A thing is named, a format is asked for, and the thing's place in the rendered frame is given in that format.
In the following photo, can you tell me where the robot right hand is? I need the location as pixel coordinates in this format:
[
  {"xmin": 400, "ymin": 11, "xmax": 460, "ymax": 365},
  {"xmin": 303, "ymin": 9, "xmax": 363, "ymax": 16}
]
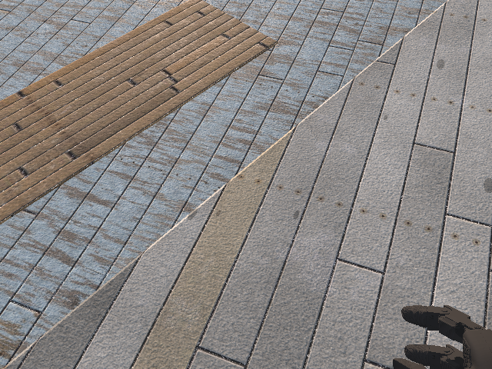
[{"xmin": 393, "ymin": 305, "xmax": 492, "ymax": 369}]

